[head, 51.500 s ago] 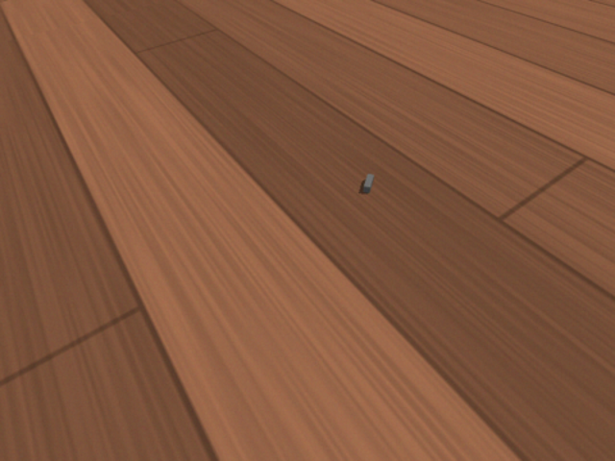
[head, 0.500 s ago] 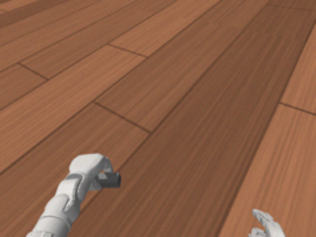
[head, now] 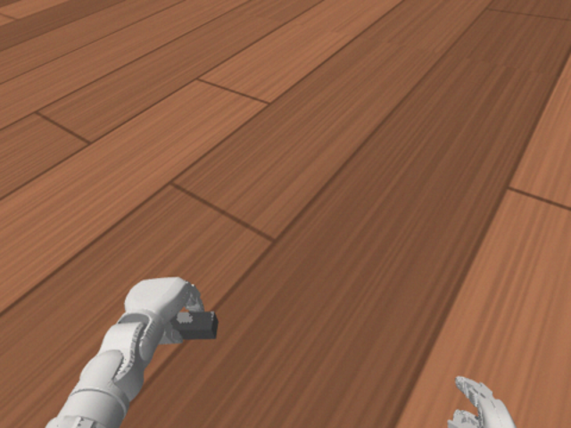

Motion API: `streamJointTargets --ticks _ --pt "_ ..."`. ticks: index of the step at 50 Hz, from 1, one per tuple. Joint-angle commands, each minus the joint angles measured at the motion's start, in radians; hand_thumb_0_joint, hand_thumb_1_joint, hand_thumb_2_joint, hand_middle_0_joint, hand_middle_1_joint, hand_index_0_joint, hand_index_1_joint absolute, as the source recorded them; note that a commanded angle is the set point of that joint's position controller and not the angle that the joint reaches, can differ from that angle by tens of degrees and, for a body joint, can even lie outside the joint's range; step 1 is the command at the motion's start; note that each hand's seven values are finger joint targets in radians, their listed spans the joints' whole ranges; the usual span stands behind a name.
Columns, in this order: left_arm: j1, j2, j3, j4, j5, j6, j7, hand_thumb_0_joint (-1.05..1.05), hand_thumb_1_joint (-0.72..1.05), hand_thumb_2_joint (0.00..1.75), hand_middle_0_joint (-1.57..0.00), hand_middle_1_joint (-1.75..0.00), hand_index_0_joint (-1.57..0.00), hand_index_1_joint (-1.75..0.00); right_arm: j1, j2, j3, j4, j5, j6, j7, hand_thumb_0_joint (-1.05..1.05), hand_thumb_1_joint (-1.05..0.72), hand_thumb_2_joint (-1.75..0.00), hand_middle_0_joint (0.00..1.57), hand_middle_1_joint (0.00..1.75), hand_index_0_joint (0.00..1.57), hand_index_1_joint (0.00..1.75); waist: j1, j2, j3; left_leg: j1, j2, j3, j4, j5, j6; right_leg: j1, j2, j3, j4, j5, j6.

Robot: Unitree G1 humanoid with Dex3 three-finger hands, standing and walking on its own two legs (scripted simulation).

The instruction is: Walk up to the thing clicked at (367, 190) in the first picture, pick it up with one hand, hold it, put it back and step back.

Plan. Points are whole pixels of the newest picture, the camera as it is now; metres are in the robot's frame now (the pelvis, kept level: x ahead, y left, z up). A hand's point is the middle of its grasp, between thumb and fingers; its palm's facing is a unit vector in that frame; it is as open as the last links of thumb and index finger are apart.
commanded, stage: hold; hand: left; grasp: from above
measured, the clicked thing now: (186, 325) +0.30 +0.21 -0.08
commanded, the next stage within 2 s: crouch in 0.14 s
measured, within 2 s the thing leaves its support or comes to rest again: neither
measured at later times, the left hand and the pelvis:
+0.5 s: hand (175, 334) +0.29 +0.22 -0.07, palm faces -0.45 -0.04 -0.89, open 6.3 cm; pelvis +0.00 +0.00 +0.00, yaw +0 degrees
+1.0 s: hand (212, 355) +0.33 +0.22 -0.30, palm faces -0.40 +0.05 -0.91, open 6.1 cm; pelvis -0.06 +0.01 -0.18, yaw +1 degrees
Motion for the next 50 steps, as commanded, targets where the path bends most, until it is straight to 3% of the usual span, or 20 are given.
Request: streamJointTargets --ticks 1,3,4,6,11,12,13,18,19,23,26,29,34,37,40,42,43,45,47,50 --pt "-0.303 0.206 0.110 -0.181 -0.017 -0.013 0.031 0.00 0.76 0.34 -1.17 -0.20 -1.17 -0.20 -0.071 -0.128 -0.045 -0.134 -0.005 -0.039 -0.007 0.00 -0.90 -0.90 0.20 0.30 0.20 0.30 0.000 -0.037 -0.244 0.127 -0.034 0.003 -0.058 0.226 0.021 0.069 0.032 -0.024 -0.094 0.194 -0.020" --pt "-0.306 0.183 0.089 -0.175 -0.019 -0.015 0.028 0.00 0.77 0.32 -1.17 -0.20 -1.17 -0.20 -0.074 -0.126 -0.043 -0.139 -0.004 -0.039 -0.007 0.00 -0.90 -0.90 0.20 0.30 0.20 0.30 -0.008 -0.044 -0.235 0.125 -0.032 0.003 -0.063 0.211 0.021 0.059 0.033 -0.022 -0.096 0.182 -0.019" --pt "-0.282 0.205 0.111 -0.153 -0.016 -0.013 0.030 0.00 0.76 0.30 -1.17 -0.19 -1.17 -0.19 -0.078 -0.127 -0.042 -0.140 -0.002 -0.036 -0.007 0.00 -0.90 -0.90 0.20 0.30 0.20 0.30 0.004 -0.038 -0.220 0.115 -0.034 0.005 -0.066 0.200 0.020 0.062 0.030 -0.023 -0.103 0.166 -0.020" --pt "-0.260 0.191 0.102 -0.183 -0.012 -0.016 0.032 0.00 0.75 0.31 -1.16 -0.18 -1.16 -0.18 -0.081 -0.125 -0.045 -0.146 -0.001 -0.033 -0.006 0.00 -0.90 -0.90 0.20 0.30 0.20 0.30 0.010 -0.037 -0.243 0.127 -0.035 0.004 -0.064 0.223 0.018 0.075 0.031 -0.025 -0.093 0.187 -0.022" --pt "-0.355 0.223 0.122 -0.191 0.001 -0.023 0.053 0.00 0.75 0.34 -1.17 -0.19 -1.17 -0.20 -0.062 -0.128 -0.046 -0.132 -0.005 -0.028 -0.008 0.00 -0.90 -0.90 0.20 0.30 0.20 0.30 -0.007 -0.021 -0.265 0.140 -0.030 0.002 -0.056 0.258 0.017 0.068 0.036 -0.027 -0.083 0.221 -0.024" --pt "-0.363 0.216 0.112 -0.197 0.000 -0.025 0.056 0.00 0.79 0.26 -1.16 -0.24 -1.19 -0.21 -0.063 -0.129 -0.048 -0.133 -0.005 -0.027 -0.008 0.00 -0.92 -0.91 0.20 0.30 0.20 0.30 -0.009 -0.008 -0.267 0.149 -0.030 0.004 -0.060 0.250 0.016 0.068 0.036 -0.025 -0.084 0.216 -0.025" --pt "-0.339 0.208 0.112 -0.175 -0.001 -0.024 0.062 0.00 0.71 0.19 -1.08 -0.17 -1.11 -0.15 -0.063 -0.128 -0.047 -0.130 -0.006 -0.026 -0.008 0.00 -0.88 -0.90 0.20 0.30 0.20 0.30 -0.007 -0.019 -0.249 0.140 -0.029 0.002 -0.061 0.241 0.017 0.068 0.036 -0.027 -0.089 0.204 -0.024" --pt "-0.278 0.171 0.102 -0.078 0.019 -0.021 0.103 0.00 0.73 0.23 -1.15 -0.13 -1.15 -0.13 -0.051 -0.132 -0.053 -0.124 -0.010 -0.021 -0.001 0.00 -0.89 -0.90 0.20 0.30 0.20 0.30 -0.012 -0.056 -0.213 0.103 -0.028 0.000 -0.053 0.234 0.014 0.040 0.037 -0.035 -0.081 0.192 -0.027" --pt "-0.240 0.134 0.076 -0.056 0.021 -0.022 0.108 0.00 0.75 0.24 -1.17 -0.10 -1.17 -0.11 -0.052 -0.128 -0.053 -0.125 -0.010 -0.018 0.001 0.00 -0.89 -0.90 0.20 0.30 0.20 0.30 -0.013 -0.074 -0.199 0.094 -0.031 0.000 -0.047 0.225 0.015 0.034 0.034 -0.035 -0.078 0.186 -0.025" --pt "-0.271 0.122 0.071 0.016 0.046 -0.042 0.161 0.00 0.79 0.24 -1.21 -0.10 -1.20 -0.10 -0.038 -0.128 -0.055 -0.112 -0.022 -0.011 0.010 0.00 -0.89 -0.90 0.20 0.30 0.20 0.30 -0.033 -0.095 -0.178 0.009 -0.033 -0.002 0.011 0.170 0.016 -0.049 0.030 -0.036 -0.036 0.139 -0.023" --pt "-0.330 0.134 0.081 0.092 0.081 -0.055 0.217 0.00 0.81 0.19 -1.22 -0.06 -1.22 -0.07 -0.018 -0.135 -0.063 -0.094 -0.035 -0.006 0.017 0.00 -0.89 -0.90 0.20 0.30 0.20 0.30 -0.044 -0.081 -0.227 -0.072 -0.039 0.002 0.111 0.158 0.014 -0.123 0.026 -0.032 0.051 0.137 -0.023" --pt "-0.479 0.157 0.091 0.126 0.130 -0.073 0.286 0.00 0.81 0.19 -1.23 -0.07 -1.23 -0.08 0.020 -0.142 -0.076 -0.071 -0.052 -0.013 0.026 0.00 -0.90 -0.90 0.20 0.30 0.20 0.30 -0.062 -0.051 -0.327 -0.197 -0.041 0.003 0.259 0.136 0.009 -0.241 0.024 -0.028 0.184 0.131 -0.023" --pt "-0.538 0.096 0.070 0.277 0.181 -0.072 0.392 0.00 0.84 0.18 -1.24 -0.10 -1.25 -0.09 0.071 -0.156 -0.093 -0.059 -0.071 -0.022 0.044 0.00 -0.90 -0.90 0.20 0.30 0.20 0.30 -0.085 -0.008 -0.434 -0.385 -0.027 -0.011 0.462 0.076 0.008 -0.480 0.031 -0.037 0.384 0.062 -0.038" --pt "-0.597 0.112 0.079 0.361 0.202 -0.056 0.431 0.00 0.84 0.16 -1.23 -0.08 -1.24 -0.08 0.083 -0.168 -0.102 -0.038 -0.084 -0.037 0.046 0.00 -0.90 -0.90 0.20 0.30 0.20 0.30 -0.091 0.017 -0.498 -0.498 -0.024 -0.023 0.568 0.054 0.010 -0.616 0.035 -0.054 0.500 0.031 -0.042" --pt "-0.650 0.156 0.112 0.373 0.198 -0.049 0.452 0.00 0.89 0.17 -1.27 -0.08 -1.28 -0.07 0.105 -0.176 -0.111 -0.022 -0.096 -0.056 0.041 0.00 -0.90 -0.90 0.20 0.30 0.20 0.30 -0.086 0.046 -0.589 -0.596 -0.022 -0.039 0.658 -0.002 0.009 -0.724 0.033 -0.065 0.610 -0.020 -0.048" --pt "-0.683 0.123 0.097 0.399 0.191 -0.039 0.458 0.00 0.91 0.20 -1.30 -0.05 -1.30 -0.06 0.110 -0.174 -0.111 -0.017 -0.101 -0.067 0.037 0.00 -0.90 -0.90 0.20 0.30 0.20 0.30 -0.113 0.044 -0.619 -0.682 -0.021 -0.043 0.721 -0.053 0.014 -0.797 0.033 -0.066 0.668 -0.050 -0.049" --pt "-0.730 0.137 0.102 0.378 0.192 -0.037 0.463 0.00 0.91 0.22 -1.31 -0.05 -1.31 -0.06 0.114 -0.174 -0.111 -0.015 -0.104 -0.072 0.034 0.00 -0.90 -0.90 0.20 0.30 0.20 0.30 -0.115 0.043 -0.650 -0.723 -0.023 -0.043 0.747 -0.085 0.016 -0.812 0.031 -0.065 0.693 -0.070 -0.048" --pt "-0.726 0.135 0.110 0.432 0.186 -0.019 0.469 0.00 0.91 0.21 -1.31 -0.05 -1.31 -0.06 0.117 -0.178 -0.113 -0.008 -0.108 -0.081 0.031 0.00 -0.89 -0.90 0.20 0.30 0.20 0.30 -0.124 0.027 -0.662 -0.785 -0.020 -0.055 0.787 -0.122 0.014 -0.867 0.029 -0.072 0.749 -0.103 -0.050" --pt "-0.784 0.185 0.134 0.416 0.186 -0.014 0.467 0.00 0.87 0.21 -1.27 -0.07 -1.27 -0.08 0.117 -0.190 -0.115 0.000 -0.115 -0.091 0.030 0.00 -0.89 -0.90 0.20 0.30 0.20 0.30 -0.117 0.074 -0.706 -0.797 -0.013 -0.079 0.812 -0.141 0.003 -0.951 0.028 -0.080 0.816 -0.133 -0.055" --pt "-0.797 0.177 0.135 0.479 0.186 -0.005 0.455 0.00 0.93 0.18 -1.31 -0.06 -1.32 -0.06 0.120 -0.191 -0.111 0.007 -0.124 -0.103 0.036 0.00 -0.90 -0.90 0.20 0.30 0.20 0.30 -0.138 0.063 -0.705 -0.900 -0.014 -0.086 0.880 -0.191 0.008 -1.032 0.027 -0.087 0.882 -0.175 -0.055"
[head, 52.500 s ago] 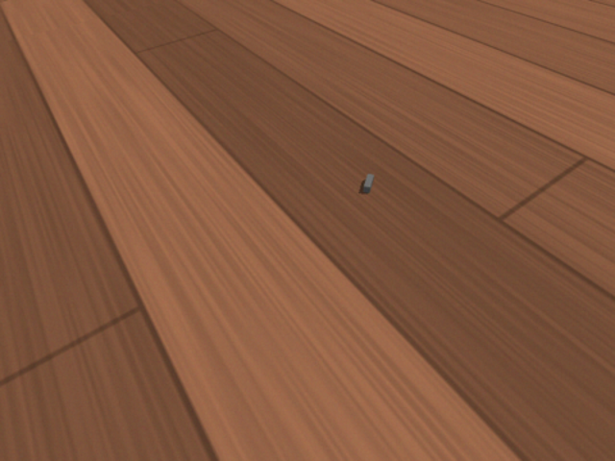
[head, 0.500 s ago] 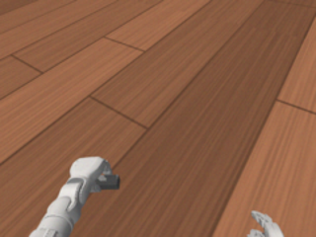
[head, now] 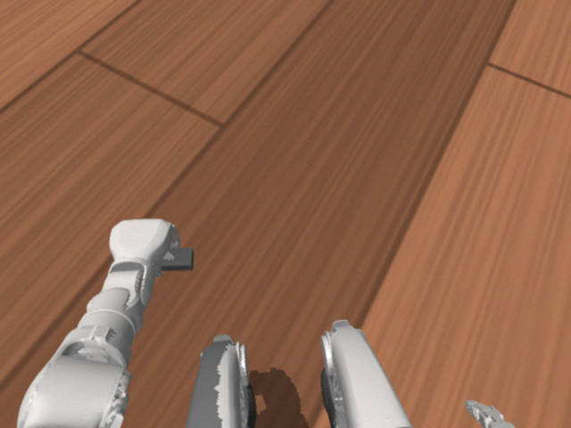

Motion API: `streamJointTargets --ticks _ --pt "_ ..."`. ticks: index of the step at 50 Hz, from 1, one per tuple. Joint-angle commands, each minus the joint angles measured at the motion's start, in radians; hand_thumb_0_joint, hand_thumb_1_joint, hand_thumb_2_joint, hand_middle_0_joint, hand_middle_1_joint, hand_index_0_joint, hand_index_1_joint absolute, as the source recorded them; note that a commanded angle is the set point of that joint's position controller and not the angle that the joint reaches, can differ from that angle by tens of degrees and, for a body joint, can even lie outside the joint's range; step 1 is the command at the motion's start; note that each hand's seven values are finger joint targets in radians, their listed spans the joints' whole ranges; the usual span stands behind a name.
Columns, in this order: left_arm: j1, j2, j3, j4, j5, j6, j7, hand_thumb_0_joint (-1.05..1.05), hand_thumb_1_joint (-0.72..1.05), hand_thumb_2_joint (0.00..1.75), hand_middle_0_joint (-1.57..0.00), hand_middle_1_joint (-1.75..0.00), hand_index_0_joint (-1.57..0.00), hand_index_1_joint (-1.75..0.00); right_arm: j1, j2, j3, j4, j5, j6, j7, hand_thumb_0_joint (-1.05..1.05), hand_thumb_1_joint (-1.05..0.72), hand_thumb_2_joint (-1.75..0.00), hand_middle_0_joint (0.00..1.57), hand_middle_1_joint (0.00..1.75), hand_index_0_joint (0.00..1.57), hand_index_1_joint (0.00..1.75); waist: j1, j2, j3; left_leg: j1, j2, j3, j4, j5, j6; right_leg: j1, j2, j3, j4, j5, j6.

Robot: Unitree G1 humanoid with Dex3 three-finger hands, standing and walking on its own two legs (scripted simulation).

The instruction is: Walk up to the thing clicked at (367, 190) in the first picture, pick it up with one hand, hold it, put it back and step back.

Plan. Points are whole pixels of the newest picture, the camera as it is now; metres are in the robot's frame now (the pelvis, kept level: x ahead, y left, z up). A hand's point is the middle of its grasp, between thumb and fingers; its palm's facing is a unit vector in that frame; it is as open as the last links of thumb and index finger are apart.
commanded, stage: crouch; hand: left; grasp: from above
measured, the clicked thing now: (164, 259) +0.41 +0.20 -0.16
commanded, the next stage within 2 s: lower in 1.22 s
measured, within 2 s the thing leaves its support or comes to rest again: neither
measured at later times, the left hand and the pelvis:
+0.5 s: hand (182, 282) +0.41 +0.20 -0.32, palm faces -0.44 +0.01 -0.90, open 6.2 cm; pelvis -0.01 -0.01 -0.15, yaw -1 degrees
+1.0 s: hand (190, 286) +0.42 +0.20 -0.39, palm faces -0.47 +0.00 -0.89, open 6.3 cm; pelvis -0.02 -0.01 -0.22, yaw -2 degrees
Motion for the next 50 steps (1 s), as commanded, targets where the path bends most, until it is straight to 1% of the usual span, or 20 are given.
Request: streamJointTargets --ticks 1,6,7,9,12,16,18,20,21,26,29,31,34,36,37,38,42,45,46,50 --pt "-0.382 0.206 0.063 -0.105 -0.011 0.015 0.028 0.00 0.91 0.19 -1.31 -0.05 -1.31 -0.05 0.082 -0.184 -0.057 -0.068 -0.016 -0.049 -0.005 0.00 -0.89 -0.90 0.20 0.30 0.20 0.30 -0.016 0.078 -0.535 0.259 -0.017 -0.030 -0.122 0.108 -0.006 0.102 0.020 -0.057 -0.069 0.111 -0.075" --pt "-0.389 0.215 0.070 -0.049 -0.027 -0.017 0.000 0.00 0.94 0.23 -1.31 -0.09 -1.32 -0.08 0.089 -0.190 -0.050 -0.071 -0.021 -0.067 0.013 0.00 -0.89 -0.90 0.20 0.30 0.20 0.30 -0.044 0.041 -0.541 0.096 -0.030 -0.034 -0.023 -0.020 0.004 0.007 0.018 -0.064 0.011 -0.008 -0.075" --pt "-0.410 0.248 0.084 -0.067 -0.018 -0.030 0.000 0.00 0.93 0.25 -1.32 -0.08 -1.32 -0.09 0.089 -0.193 -0.049 -0.070 -0.023 -0.071 0.016 0.00 -0.89 -0.90 0.20 0.30 0.20 0.30 -0.041 0.048 -0.561 0.072 -0.033 -0.033 -0.001 -0.041 0.007 -0.013 0.018 -0.063 0.027 -0.029 -0.074" --pt "-0.424 0.236 0.076 -0.057 -0.018 -0.048 0.004 0.00 0.98 0.26 -1.35 -0.10 -1.35 -0.10 0.090 -0.183 -0.042 -0.071 -0.027 -0.081 0.024 0.00 -0.89 -0.90 0.20 0.30 0.20 0.30 -0.054 0.036 -0.569 0.036 -0.036 -0.030 0.043 -0.071 0.010 -0.047 0.021 -0.063 0.050 -0.064 -0.073" --pt "-0.465 0.277 0.096 -0.057 0.002 -0.070 0.034 0.00 0.98 0.28 -1.34 -0.11 -1.35 -0.11 0.092 -0.196 -0.037 -0.055 -0.032 -0.093 0.034 0.00 -0.89 -0.90 0.20 0.30 0.20 0.30 -0.056 0.093 -0.575 0.023 -0.035 -0.039 0.079 -0.098 0.005 -0.144 0.016 -0.069 0.104 -0.079 -0.076" --pt "-0.513 0.294 0.116 -0.071 0.030 -0.081 0.080 0.00 0.93 0.26 -1.31 -0.09 -1.31 -0.09 0.112 -0.199 -0.027 -0.029 -0.047 -0.101 0.051 0.00 -0.89 -0.90 0.20 0.30 0.20 0.30 -0.056 0.157 -0.649 0.044 -0.035 -0.023 0.157 0.014 -0.001 -0.192 0.015 -0.077 0.181 0.023 -0.080" --pt "-0.521 0.264 0.109 -0.047 0.038 -0.082 0.095 0.00 0.90 0.28 -1.29 -0.10 -1.30 -0.10 0.128 -0.199 -0.027 -0.015 -0.058 -0.105 0.063 0.00 -0.90 -0.90 0.20 0.30 0.20 0.30 -0.073 0.175 -0.653 0.045 -0.031 -0.023 0.196 0.065 -0.004 -0.215 0.008 -0.082 0.217 0.070 -0.078" --pt "-0.535 0.298 0.126 -0.031 0.049 -0.081 0.113 0.00 0.86 0.27 -1.27 -0.08 -1.26 -0.09 0.123 -0.198 -0.027 -0.012 -0.062 -0.105 0.070 0.00 -0.90 -0.90 0.20 0.30 0.20 0.30 -0.068 0.179 -0.672 0.024 -0.033 -0.009 0.232 0.082 0.001 -0.222 0.016 -0.083 0.239 0.087 -0.079" --pt "-0.517 0.276 0.126 -0.004 0.049 -0.077 0.117 0.00 0.86 0.27 -1.26 -0.09 -1.26 -0.09 0.133 -0.195 -0.024 -0.009 -0.069 -0.107 0.076 0.00 -0.90 -0.90 0.20 0.30 0.20 0.30 -0.082 0.175 -0.658 0.011 -0.033 -0.008 0.251 0.110 0.001 -0.218 0.011 -0.084 0.252 0.115 -0.075" --pt "-0.497 0.283 0.138 0.026 0.044 -0.067 0.123 0.00 0.87 0.29 -1.27 -0.11 -1.27 -0.11 0.121 -0.195 -0.029 -0.006 -0.081 -0.105 0.095 0.00 -0.90 -0.90 0.20 0.30 0.20 0.30 -0.069 0.190 -0.672 -0.032 -0.030 0.007 0.319 0.159 0.006 -0.222 0.018 -0.085 0.303 0.167 -0.071" --pt "-0.480 0.271 0.139 0.044 0.034 -0.066 0.111 0.00 0.88 0.30 -1.27 -0.13 -1.27 -0.13 0.121 -0.193 -0.032 -0.006 -0.086 -0.101 0.106 0.00 -0.90 -0.90 0.20 0.30 0.20 0.30 -0.079 0.157 -0.644 -0.084 -0.030 0.009 0.349 0.139 0.011 -0.233 0.019 -0.089 0.319 0.157 -0.066" --pt "-0.512 0.308 0.153 0.023 0.030 -0.074 0.105 0.00 0.88 0.30 -1.26 -0.14 -1.27 -0.14 0.121 -0.194 -0.034 -0.007 -0.087 -0.100 0.113 0.00 -0.90 -0.90 0.20 0.30 0.20 0.30 -0.081 0.153 -0.644 -0.113 -0.030 0.009 0.365 0.116 0.015 -0.233 0.023 -0.092 0.336 0.140 -0.066" --pt "-0.510 0.309 0.150 0.031 0.029 -0.083 0.097 0.00 0.88 0.30 -1.26 -0.13 -1.26 -0.13 0.114 -0.195 -0.035 -0.004 -0.088 -0.096 0.119 0.00 -0.90 -0.90 0.20 0.30 0.20 0.30 -0.078 0.140 -0.634 -0.145 -0.028 0.007 0.387 0.104 0.017 -0.249 0.030 -0.097 0.360 0.128 -0.067" --pt "-0.486 0.282 0.135 0.080 0.036 -0.086 0.093 0.00 0.87 0.28 -1.26 -0.12 -1.26 -0.12 0.112 -0.196 -0.030 -0.004 -0.089 -0.095 0.121 0.00 -0.90 -0.90 0.20 0.30 0.20 0.30 -0.082 0.147 -0.613 -0.153 -0.029 0.006 0.405 0.114 0.014 -0.275 0.030 -0.098 0.380 0.135 -0.068" --pt "-0.521 0.321 0.163 0.031 0.038 -0.097 0.094 0.00 0.87 0.27 -1.25 -0.14 -1.25 -0.14 0.131 -0.205 -0.031 0.005 -0.093 -0.096 0.124 0.00 -0.90 -0.90 0.20 0.30 0.20 0.30 -0.092 0.147 -0.624 -0.153 -0.028 0.001 0.417 0.135 0.013 -0.282 0.028 -0.104 0.394 0.154 -0.067" --pt "-0.505 0.321 0.159 0.064 0.045 -0.096 0.096 0.00 0.88 0.27 -1.25 -0.14 -1.26 -0.13 0.126 -0.208 -0.030 0.002 -0.093 -0.096 0.126 0.00 -0.90 -0.90 0.20 0.30 0.20 0.30 -0.081 0.152 -0.614 -0.161 -0.029 0.004 0.419 0.119 0.013 -0.288 0.029 -0.103 0.397 0.139 -0.068" --pt "-0.530 0.319 0.155 0.101 0.054 -0.111 0.104 0.00 0.85 0.27 -1.23 -0.16 -1.24 -0.15 0.119 -0.214 -0.024 0.004 -0.098 -0.098 0.135 0.00 -0.91 -0.90 0.20 0.30 0.20 0.30 -0.092 0.155 -0.593 -0.192 -0.030 0.002 0.441 0.078 0.013 -0.337 0.032 -0.109 0.428 0.097 -0.073" --pt "-0.586 0.369 0.186 0.070 0.056 -0.122 0.123 0.00 0.85 0.25 -1.23 -0.14 -1.24 -0.13 0.119 -0.220 -0.021 0.008 -0.099 -0.103 0.137 0.00 -0.91 -0.90 0.20 0.30 0.20 0.30 -0.084 0.178 -0.617 -0.200 -0.029 0.002 0.456 0.055 0.012 -0.363 0.030 -0.114 0.453 0.072 -0.074" --pt "-0.540 0.332 0.169 0.126 0.065 -0.116 0.124 0.00 0.86 0.26 -1.23 -0.15 -1.24 -0.14 0.118 -0.218 -0.019 0.009 -0.102 -0.103 0.140 0.00 -0.90 -0.90 0.20 0.30 0.20 0.30 -0.091 0.178 -0.587 -0.201 -0.029 0.000 0.457 0.052 0.009 -0.378 0.030 -0.116 0.457 0.069 -0.076" --pt "-0.582 0.365 0.179 0.130 0.063 -0.122 0.136 0.00 0.86 0.25 -1.23 -0.15 -1.24 -0.14 0.121 -0.216 -0.011 0.013 -0.108 -0.107 0.143 0.00 -0.91 -0.90 0.20 0.30 0.20 0.30 -0.098 0.148 -0.598 -0.266 -0.033 0.017 0.496 0.039 0.021 -0.344 0.035 -0.111 0.465 0.066 -0.069"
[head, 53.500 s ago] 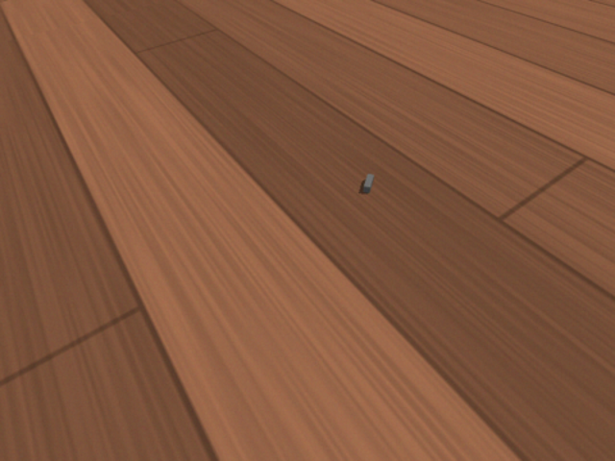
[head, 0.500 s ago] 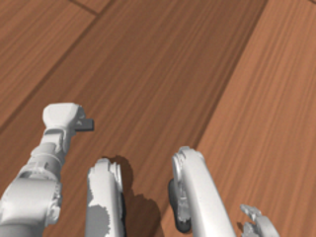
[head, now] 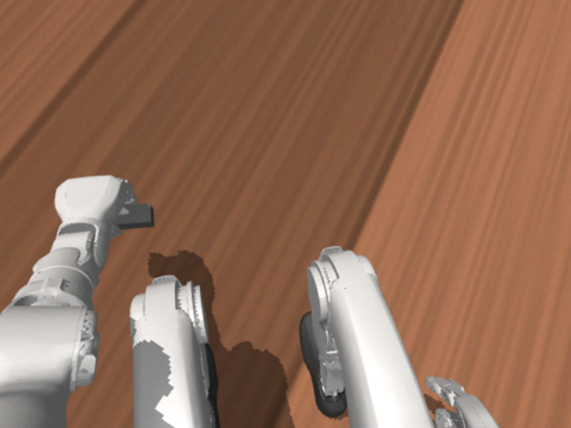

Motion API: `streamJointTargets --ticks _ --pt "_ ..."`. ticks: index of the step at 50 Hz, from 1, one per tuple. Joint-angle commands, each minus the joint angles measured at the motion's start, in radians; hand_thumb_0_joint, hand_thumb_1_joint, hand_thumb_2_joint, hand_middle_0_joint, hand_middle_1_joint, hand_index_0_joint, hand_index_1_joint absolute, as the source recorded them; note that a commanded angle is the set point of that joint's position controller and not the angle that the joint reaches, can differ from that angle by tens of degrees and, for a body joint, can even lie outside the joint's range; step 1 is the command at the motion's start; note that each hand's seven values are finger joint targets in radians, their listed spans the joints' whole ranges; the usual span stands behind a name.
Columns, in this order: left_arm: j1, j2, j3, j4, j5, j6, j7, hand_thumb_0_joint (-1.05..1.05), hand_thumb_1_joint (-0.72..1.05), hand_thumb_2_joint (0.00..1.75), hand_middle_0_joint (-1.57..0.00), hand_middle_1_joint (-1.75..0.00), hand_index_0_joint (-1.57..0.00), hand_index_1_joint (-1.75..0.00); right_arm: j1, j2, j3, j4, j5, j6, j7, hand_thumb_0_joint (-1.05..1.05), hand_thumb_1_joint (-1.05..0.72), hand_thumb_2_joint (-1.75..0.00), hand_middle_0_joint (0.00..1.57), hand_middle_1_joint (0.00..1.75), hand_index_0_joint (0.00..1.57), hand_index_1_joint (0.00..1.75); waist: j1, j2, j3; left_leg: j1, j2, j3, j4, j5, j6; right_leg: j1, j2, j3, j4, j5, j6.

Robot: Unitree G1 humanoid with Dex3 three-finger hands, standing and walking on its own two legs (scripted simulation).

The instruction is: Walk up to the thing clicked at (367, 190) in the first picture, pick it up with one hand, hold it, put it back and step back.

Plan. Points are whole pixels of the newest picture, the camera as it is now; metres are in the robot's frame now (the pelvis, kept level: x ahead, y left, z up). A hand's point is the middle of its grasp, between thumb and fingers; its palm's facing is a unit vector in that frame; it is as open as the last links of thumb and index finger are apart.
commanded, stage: crouch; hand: left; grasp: from above
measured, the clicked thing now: (122, 217) +0.45 +0.22 -0.22
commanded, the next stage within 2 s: lower in 0.22 s
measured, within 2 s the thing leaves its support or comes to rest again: rests again in 1.40 s
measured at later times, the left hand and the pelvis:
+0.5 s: hand (113, 225) +0.43 +0.23 -0.22, palm faces -0.49 -0.03 -0.87, open 6.2 cm; pelvis +0.00 +0.00 -0.04, yaw -1 degrees
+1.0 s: hand (125, 223) +0.45 +0.23 -0.28, palm faces -0.46 -0.06 -0.88, open 6.3 cm; pelvis +0.01 +0.00 -0.07, yaw -3 degrees
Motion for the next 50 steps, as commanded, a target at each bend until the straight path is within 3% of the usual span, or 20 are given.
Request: streamJointTargets --ticks 1,4,6,11,16,18,21,30,31,32,33,34,36,39,40,43,44,46,48,50 --pt "-0.354 0.233 0.045 -0.120 -0.011 -0.007 0.053 0.00 0.86 0.27 -1.24 -0.14 -1.24 -0.14 0.195 -0.227 -0.068 -0.015 -0.007 -0.016 -0.007 0.00 -0.90 -0.90 0.20 0.30 0.20 0.30 -0.009 0.185 -0.702 0.457 -0.022 0.083 -0.217 0.156 0.046 0.359 0.022 -0.071 -0.233 0.179 -0.061" --pt "-0.350 0.212 0.031 -0.071 -0.007 -0.003 0.056 0.00 0.87 0.24 -1.24 -0.15 -1.25 -0.14 0.196 -0.230 -0.063 -0.011 -0.012 -0.022 -0.005 0.00 -0.91 -0.90 0.20 0.30 0.20 0.30 -0.026 0.189 -0.650 0.436 -0.022 0.083 -0.204 0.128 0.045 0.320 0.020 -0.077 -0.222 0.153 -0.062" --pt "-0.376 0.243 0.037 -0.076 -0.010 -0.006 0.057 0.00 0.84 0.24 -1.22 -0.13 -1.23 -0.12 0.187 -0.234 -0.062 -0.006 -0.012 -0.022 -0.006 0.00 -0.91 -0.90 0.20 0.30 0.20 0.30 -0.017 0.193 -0.655 0.417 -0.022 0.085 -0.192 0.120 0.047 0.319 0.024 -0.077 -0.214 0.143 -0.063" --pt "-0.365 0.230 0.029 -0.048 -0.018 -0.002 0.054 0.00 0.83 0.23 -1.22 -0.13 -1.22 -0.12 0.185 -0.238 -0.051 -0.003 -0.014 -0.024 -0.003 0.00 -0.91 -0.90 0.20 0.30 0.20 0.30 -0.019 0.193 -0.628 0.388 -0.023 0.083 -0.176 0.113 0.045 0.292 0.025 -0.086 -0.186 0.135 -0.066" --pt "-0.382 0.253 0.042 -0.073 -0.014 -0.013 0.049 0.00 0.86 0.24 -1.24 -0.11 -1.24 -0.12 0.205 -0.247 -0.048 0.002 -0.015 -0.025 0.001 0.00 -0.91 -0.90 0.20 0.30 0.20 0.30 -0.022 0.201 -0.664 0.392 -0.024 0.078 -0.152 0.153 0.044 0.307 0.024 -0.090 -0.160 0.181 -0.063" --pt "-0.358 0.212 0.012 -0.011 -0.013 -0.010 0.045 0.00 0.84 0.28 -1.26 -0.10 -1.25 -0.11 0.197 -0.246 -0.040 0.003 -0.015 -0.027 0.004 0.00 -0.90 -0.90 0.20 0.30 0.20 0.30 -0.043 0.168 -0.614 0.368 -0.021 0.077 -0.136 0.148 0.047 0.292 0.029 -0.097 -0.156 0.181 -0.060" --pt "-0.357 0.222 0.016 0.028 -0.012 -0.020 0.049 0.00 0.81 0.26 -1.23 -0.10 -1.22 -0.11 0.191 -0.248 -0.032 0.003 -0.020 -0.029 0.006 0.00 -0.90 -0.90 0.20 0.30 0.20 0.30 -0.044 0.152 -0.582 0.333 -0.023 0.076 -0.118 0.128 0.049 0.277 0.031 -0.098 -0.148 0.162 -0.058" --pt "-0.367 0.291 0.071 -0.015 0.020 -0.059 0.107 0.00 0.86 0.29 -1.25 -0.15 -1.25 -0.15 0.203 -0.267 -0.018 0.006 -0.046 -0.046 0.027 0.00 -0.90 -0.90 0.20 0.30 0.20 0.30 -0.056 0.223 -0.612 0.350 -0.024 0.068 -0.077 0.157 0.040 0.271 0.031 -0.115 -0.095 0.190 -0.056" --pt "-0.352 0.264 0.050 0.033 0.027 -0.054 0.115 0.00 0.87 0.28 -1.26 -0.13 -1.26 -0.13 0.183 -0.266 -0.014 0.003 -0.051 -0.050 0.031 0.00 -0.90 -0.90 0.20 0.30 0.20 0.30 -0.065 0.234 -0.587 0.358 -0.023 0.065 -0.077 0.136 0.037 0.234 0.032 -0.122 -0.086 0.169 -0.060" --pt "-0.400 0.300 0.068 -0.027 0.030 -0.061 0.127 0.00 0.86 0.28 -1.25 -0.13 -1.25 -0.14 0.185 -0.270 -0.016 0.007 -0.051 -0.050 0.030 0.00 -0.90 -0.90 0.20 0.30 0.20 0.30 -0.063 0.258 -0.611 0.376 -0.020 0.063 -0.079 0.137 0.036 0.234 0.037 -0.125 -0.089 0.172 -0.059" --pt "-0.344 0.290 0.074 0.000 0.038 -0.053 0.134 0.00 0.84 0.31 -1.25 -0.14 -1.24 -0.15 0.182 -0.270 -0.016 0.006 -0.051 -0.048 0.031 0.00 -0.90 -0.90 0.20 0.30 0.20 0.30 -0.050 0.278 -0.624 0.399 -0.022 0.062 -0.084 0.158 0.032 0.236 0.037 -0.126 -0.082 0.187 -0.062" --pt "-0.369 0.281 0.062 0.040 0.039 -0.049 0.143 0.00 0.87 0.29 -1.25 -0.14 -1.25 -0.15 0.173 -0.271 -0.013 0.005 -0.060 -0.054 0.037 0.00 -0.90 -0.90 0.20 0.30 0.20 0.30 -0.078 0.260 -0.589 0.371 -0.021 0.061 -0.066 0.133 0.034 0.213 0.037 -0.131 -0.072 0.172 -0.060" --pt "-0.339 0.311 0.089 0.017 0.039 -0.042 0.162 0.00 0.84 0.30 -1.24 -0.14 -1.24 -0.15 0.171 -0.273 -0.011 0.004 -0.061 -0.052 0.043 0.00 -0.90 -0.90 0.20 0.30 0.20 0.30 -0.049 0.277 -0.607 0.357 -0.023 0.066 -0.072 0.144 0.036 0.244 0.038 -0.123 -0.083 0.183 -0.060" --pt "-0.351 0.294 0.077 0.030 0.034 -0.032 0.173 0.00 0.81 0.29 -1.23 -0.07 -1.21 -0.09 0.169 -0.273 -0.005 0.013 -0.070 -0.057 0.055 0.00 -0.89 -0.90 0.20 0.30 0.20 0.30 -0.074 0.277 -0.602 0.364 -0.018 0.060 -0.057 0.158 0.035 0.230 0.041 -0.131 -0.064 0.203 -0.058" --pt "-0.374 0.279 0.060 0.063 0.039 -0.032 0.172 0.00 0.81 0.28 -1.22 -0.08 -1.21 -0.09 0.170 -0.275 0.000 0.019 -0.076 -0.064 0.061 0.00 -0.89 -0.90 0.20 0.30 0.20 0.30 -0.098 0.268 -0.567 0.348 -0.019 0.057 -0.044 0.146 0.036 0.207 0.041 -0.137 -0.054 0.196 -0.058" --pt "-0.348 0.308 0.087 0.075 0.024 -0.033 0.177 0.00 0.78 0.24 -1.19 -0.07 -1.18 -0.07 0.180 -0.282 0.008 0.020 -0.080 -0.064 0.069 0.00 -0.89 -0.89 0.20 0.30 0.20 0.30 -0.089 0.249 -0.582 0.325 -0.017 0.051 -0.028 0.179 0.042 0.256 0.044 -0.137 -0.058 0.231 -0.051" --pt "-0.383 0.359 0.126 0.042 0.029 -0.039 0.182 0.00 0.81 0.25 -1.20 -0.08 -1.20 -0.08 0.194 -0.298 0.005 0.011 -0.091 -0.069 0.073 0.00 -0.89 -0.89 0.20 0.30 0.20 0.30 -0.106 0.243 -0.590 0.336 -0.017 0.053 -0.010 0.222 0.042 0.275 0.039 -0.142 -0.050 0.277 -0.045" --pt "-0.333 0.308 0.099 0.093 0.019 -0.038 0.177 0.00 0.81 0.27 -1.22 -0.07 -1.21 -0.08 0.191 -0.290 0.016 0.021 -0.096 -0.074 0.084 0.00 -0.89 -0.89 0.20 0.30 0.20 0.30 -0.103 0.223 -0.588 0.324 -0.014 0.050 0.001 0.238 0.043 0.299 0.046 -0.142 -0.046 0.300 -0.043" --pt "-0.348 0.354 0.127 0.143 0.030 -0.045 0.179 0.00 0.86 0.23 -1.22 -0.12 -1.23 -0.11 0.198 -0.303 0.021 0.025 -0.110 -0.083 0.094 0.00 -0.89 -0.89 0.20 0.30 0.20 0.30 -0.126 0.226 -0.556 0.309 -0.015 0.047 0.020 0.223 0.043 0.288 0.045 -0.150 -0.033 0.285 -0.043" --pt "-0.323 0.365 0.142 0.160 0.028 -0.051 0.178 0.00 0.86 0.23 -1.23 -0.10 -1.23 -0.09 0.202 -0.314 0.021 0.023 -0.112 -0.088 0.101 0.00 -0.89 -0.89 0.20 0.30 0.20 0.30 -0.110 0.247 -0.533 0.303 -0.018 0.042 0.005 0.183 0.040 0.261 0.042 -0.158 -0.032 0.235 -0.048"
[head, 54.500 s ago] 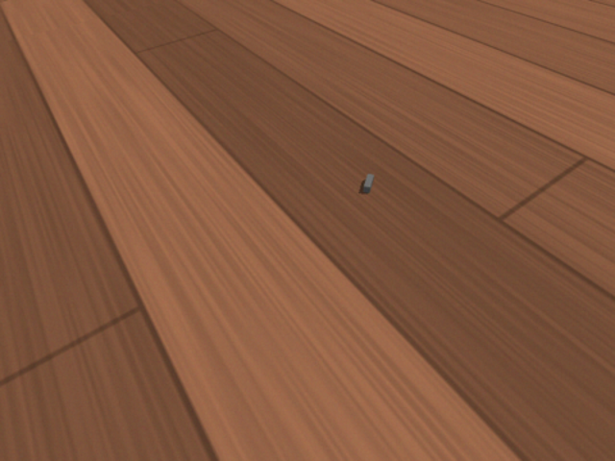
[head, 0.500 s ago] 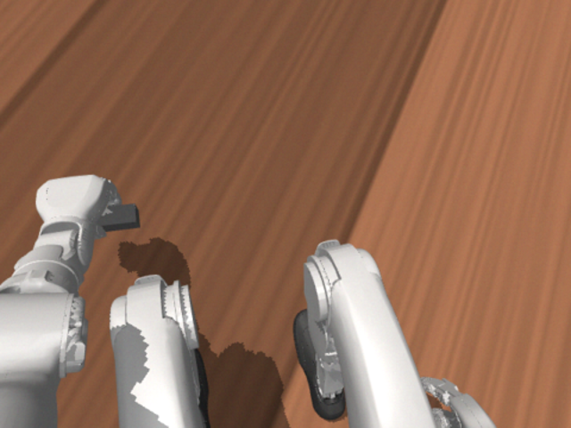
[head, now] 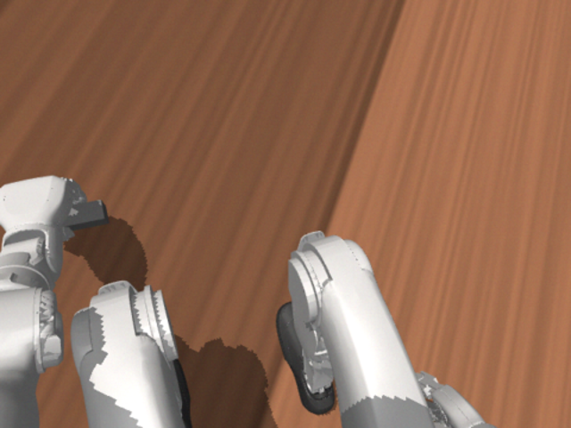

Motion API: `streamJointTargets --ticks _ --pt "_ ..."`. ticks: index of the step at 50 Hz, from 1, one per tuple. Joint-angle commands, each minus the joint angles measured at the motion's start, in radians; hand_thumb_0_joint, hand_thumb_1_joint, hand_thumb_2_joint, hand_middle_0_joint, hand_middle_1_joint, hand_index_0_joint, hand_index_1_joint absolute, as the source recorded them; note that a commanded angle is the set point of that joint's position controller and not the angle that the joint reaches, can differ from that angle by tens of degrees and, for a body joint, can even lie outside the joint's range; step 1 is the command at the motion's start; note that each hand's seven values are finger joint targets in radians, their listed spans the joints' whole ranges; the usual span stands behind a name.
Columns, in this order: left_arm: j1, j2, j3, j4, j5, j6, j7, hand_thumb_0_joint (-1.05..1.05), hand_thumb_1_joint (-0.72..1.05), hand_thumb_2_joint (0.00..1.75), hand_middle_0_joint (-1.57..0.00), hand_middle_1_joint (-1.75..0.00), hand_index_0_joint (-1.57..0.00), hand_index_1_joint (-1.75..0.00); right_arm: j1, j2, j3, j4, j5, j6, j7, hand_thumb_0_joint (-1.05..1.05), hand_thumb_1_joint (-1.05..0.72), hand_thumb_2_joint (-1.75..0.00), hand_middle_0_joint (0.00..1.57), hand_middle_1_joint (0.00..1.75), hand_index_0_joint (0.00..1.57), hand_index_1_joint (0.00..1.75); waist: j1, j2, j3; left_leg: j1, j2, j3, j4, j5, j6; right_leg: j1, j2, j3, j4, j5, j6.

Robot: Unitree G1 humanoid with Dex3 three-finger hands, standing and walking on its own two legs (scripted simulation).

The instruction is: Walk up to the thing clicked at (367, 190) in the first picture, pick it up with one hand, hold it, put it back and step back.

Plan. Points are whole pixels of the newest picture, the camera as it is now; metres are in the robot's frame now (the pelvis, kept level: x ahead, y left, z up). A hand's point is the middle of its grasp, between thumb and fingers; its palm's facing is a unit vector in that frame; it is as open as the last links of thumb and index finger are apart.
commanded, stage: rest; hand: left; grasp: from above
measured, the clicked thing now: (72, 218) +0.44 +0.24 -0.25
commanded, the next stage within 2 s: open in 0.78 s
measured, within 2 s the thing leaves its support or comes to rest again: rests again in 0.40 s
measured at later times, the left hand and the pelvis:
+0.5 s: hand (67, 225) +0.43 +0.24 -0.24, palm faces -0.43 -0.08 -0.90, open 6.1 cm; pelvis +0.00 +0.01 -0.02, yaw -3 degrees
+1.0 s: hand (66, 226) +0.43 +0.25 -0.25, palm faces -0.45 -0.11 -0.89, open 6.3 cm; pelvis -0.01 +0.01 -0.01, yaw -4 degrees
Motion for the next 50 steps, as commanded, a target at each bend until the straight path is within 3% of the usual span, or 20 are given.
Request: streamJointTargets --ticks 1,9,13,15,16,17,19,22,24,26,27,28,30,31,37,40,43,44,49,50 --pt "-0.265 0.213 0.028 -0.053 -0.014 -0.020 0.035 0.00 0.89 0.21 -1.24 -0.10 -1.25 -0.09 0.231 -0.282 -0.076 0.005 -0.016 -0.018 0.011 0.00 -0.89 -0.89 0.20 0.30 0.20 0.30 -0.032 0.305 -0.637 0.434 -0.014 0.102 -0.236 0.192 0.049 0.362 0.025 -0.118 -0.221 0.218 -0.061" --pt "-0.261 0.288 0.065 -0.078 0.015 -0.055 0.075 0.00 0.95 0.22 -1.29 -0.08 -1.30 -0.07 0.216 -0.291 -0.044 0.009 -0.037 -0.032 0.033 0.00 -0.89 -0.89 0.20 0.30 0.20 0.30 -0.038 0.332 -0.639 0.423 -0.009 0.089 -0.209 0.195 0.048 0.378 0.036 -0.133 -0.204 0.225 -0.057" --pt "-0.276 0.269 0.047 -0.063 0.027 -0.065 0.104 0.00 0.94 0.19 -1.28 -0.05 -1.29 -0.04 0.201 -0.305 -0.048 0.010 -0.045 -0.043 0.041 0.00 -0.89 -0.89 0.20 0.30 0.20 0.30 -0.059 0.348 -0.615 0.438 -0.008 0.083 -0.202 0.191 0.045 0.345 0.039 -0.143 -0.192 0.222 -0.054" --pt "-0.292 0.237 0.006 -0.059 0.030 -0.067 0.111 0.00 0.93 0.17 -1.27 -0.06 -1.28 -0.05 0.188 -0.302 -0.040 0.008 -0.052 -0.056 0.053 0.00 -0.89 -0.90 0.20 0.30 0.20 0.30 -0.066 0.368 -0.602 0.446 -0.003 0.077 -0.199 0.187 0.042 0.342 0.044 -0.144 -0.187 0.221 -0.056" --pt "-0.283 0.287 0.045 -0.036 0.032 -0.065 0.122 0.00 0.93 0.17 -1.27 -0.07 -1.29 -0.05 0.196 -0.313 -0.038 0.015 -0.056 -0.058 0.056 0.00 -0.89 -0.90 0.20 0.30 0.20 0.30 -0.069 0.347 -0.605 0.439 -0.004 0.075 -0.191 0.192 0.042 0.354 0.043 -0.148 -0.188 0.231 -0.054" --pt "-0.281 0.236 0.004 -0.035 0.034 -0.060 0.122 0.00 0.95 0.16 -1.28 -0.06 -1.29 -0.04 0.200 -0.313 -0.038 0.018 -0.056 -0.064 0.060 0.00 -0.89 -0.90 0.20 0.30 0.20 0.30 -0.075 0.353 -0.596 0.457 -0.006 0.078 -0.191 0.198 0.040 0.346 0.042 -0.149 -0.187 0.236 -0.051" --pt "-0.285 0.287 0.035 -0.031 0.034 -0.054 0.144 0.00 0.97 0.19 -1.30 -0.07 -1.31 -0.06 0.193 -0.325 -0.035 0.024 -0.063 -0.077 0.067 0.00 -0.89 -0.90 0.20 0.30 0.20 0.30 -0.070 0.368 -0.595 0.457 -0.004 0.073 -0.192 0.204 0.039 0.344 0.042 -0.154 -0.186 0.239 -0.052" --pt "-0.268 0.252 -0.001 0.010 0.025 -0.039 0.156 0.00 0.97 0.18 -1.30 -0.06 -1.31 -0.05 0.175 -0.320 -0.024 0.031 -0.064 -0.083 0.079 0.00 -0.89 -0.90 0.20 0.30 0.20 0.30 -0.068 0.359 -0.582 0.430 0.001 0.069 -0.192 0.189 0.038 0.351 0.052 -0.152 -0.190 0.231 -0.058" --pt "-0.261 0.284 0.028 0.009 0.023 -0.027 0.163 0.00 0.95 0.18 -1.29 -0.07 -1.30 -0.06 0.186 -0.336 -0.020 0.018 -0.070 -0.092 0.087 0.00 -0.89 -0.90 0.20 0.30 0.20 0.30 -0.075 0.362 -0.598 0.446 0.002 0.068 -0.189 0.226 0.040 0.379 0.050 -0.157 -0.191 0.268 -0.052" --pt "-0.271 0.250 -0.009 0.052 0.015 -0.016 0.160 0.00 0.97 0.18 -1.31 -0.06 -1.32 -0.05 0.171 -0.329 -0.012 0.024 -0.064 -0.099 0.095 0.00 -0.89 -0.90 0.20 0.30 0.20 0.30 -0.078 0.370 -0.560 0.436 0.003 0.065 -0.193 0.193 0.037 0.347 0.052 -0.156 -0.185 0.243 -0.058" --pt "-0.272 0.303 0.033 0.044 0.017 -0.014 0.168 0.00 0.97 0.16 -1.29 -0.08 -1.31 -0.06 0.168 -0.347 -0.016 0.009 -0.068 -0.103 0.097 0.00 -0.89 -0.90 0.20 0.30 0.20 0.30 -0.081 0.360 -0.561 0.430 0.005 0.058 -0.195 0.193 0.037 0.349 0.050 -0.165 -0.185 0.244 -0.055" --pt "-0.257 0.260 0.003 0.059 0.015 -0.006 0.165 0.00 0.95 0.16 -1.28 -0.08 -1.30 -0.06 0.175 -0.339 -0.007 0.012 -0.066 -0.103 0.102 0.00 -0.89 -0.90 0.20 0.30 0.20 0.30 -0.075 0.384 -0.546 0.436 0.002 0.062 -0.206 0.189 0.035 0.350 0.051 -0.160 -0.186 0.235 -0.059" --pt "-0.253 0.321 0.051 0.041 0.006 -0.002 0.180 0.00 0.93 0.18 -1.29 -0.06 -1.29 -0.05 0.168 -0.355 -0.010 0.010 -0.070 -0.104 0.105 0.00 -0.89 -0.90 0.20 0.30 0.20 0.30 -0.072 0.364 -0.575 0.438 0.007 0.052 -0.207 0.206 0.038 0.377 0.053 -0.167 -0.189 0.252 -0.055" --pt "-0.273 0.284 0.015 0.054 0.007 0.002 0.168 0.00 0.93 0.16 -1.27 -0.06 -1.29 -0.05 0.146 -0.346 -0.003 -0.011 -0.065 -0.113 0.109 0.00 -0.89 -0.90 0.20 0.30 0.20 0.30 -0.083 0.348 -0.547 0.420 0.006 0.054 -0.190 0.189 0.038 0.359 0.051 -0.163 -0.181 0.243 -0.057" --pt "-0.258 0.309 0.037 0.091 -0.007 -0.009 0.146 0.00 0.91 0.18 -1.26 -0.08 -1.27 -0.07 0.170 -0.344 0.014 -0.004 -0.067 -0.124 0.117 0.00 -0.90 -0.90 0.20 0.30 0.20 0.30 -0.105 0.314 -0.516 0.389 0.006 0.052 -0.174 0.184 0.046 0.382 0.048 -0.162 -0.195 0.240 -0.050" --pt "-0.226 0.333 0.048 0.107 -0.008 -0.018 0.143 0.00 0.90 0.19 -1.26 -0.09 -1.27 -0.08 0.169 -0.348 0.020 -0.011 -0.063 -0.117 0.116 0.00 -0.90 -0.90 0.20 0.30 0.20 0.30 -0.091 0.314 -0.530 0.392 0.008 0.047 -0.190 0.191 0.045 0.418 0.057 -0.160 -0.208 0.246 -0.052" --pt "-0.223 0.328 0.035 0.115 0.001 -0.027 0.142 0.00 0.92 0.19 -1.27 -0.09 -1.28 -0.09 0.165 -0.348 0.027 -0.017 -0.064 -0.119 0.117 0.00 -0.90 -0.90 0.20 0.30 0.20 0.30 -0.095 0.307 -0.514 0.392 0.008 0.042 -0.192 0.173 0.045 0.399 0.057 -0.167 -0.206 0.228 -0.052" --pt "-0.245 0.307 0.002 0.099 0.000 -0.032 0.139 0.00 0.92 0.20 -1.27 -0.09 -1.28 -0.08 0.153 -0.365 0.013 -0.018 -0.065 -0.119 0.115 0.00 -0.90 -0.90 0.20 0.30 0.20 0.30 -0.100 0.330 -0.511 0.391 0.008 0.043 -0.197 0.162 0.044 0.392 0.059 -0.161 -0.207 0.216 -0.056" --pt "-0.225 0.336 0.022 0.099 0.004 -0.039 0.155 0.00 0.52 0.21 -0.91 -0.14 -0.91 -0.14 0.153 -0.355 0.033 -0.021 -0.068 -0.112 0.114 0.00 -0.89 -0.90 0.20 0.30 0.20 0.30 -0.090 0.328 -0.530 0.407 0.013 0.036 -0.205 0.184 0.041 0.415 0.064 -0.167 -0.211 0.237 -0.056" --pt "-0.253 0.324 0.002 0.098 0.008 -0.042 0.154 0.00 0.44 0.24 -0.87 -0.17 -0.88 -0.17 0.149 -0.353 0.038 -0.021 -0.067 -0.117 0.116 0.00 -0.89 -0.90 0.20 0.30 0.20 0.30 -0.106 0.334 -0.504 0.399 0.012 0.035 -0.191 0.169 0.040 0.395 0.059 -0.166 -0.199 0.230 -0.054"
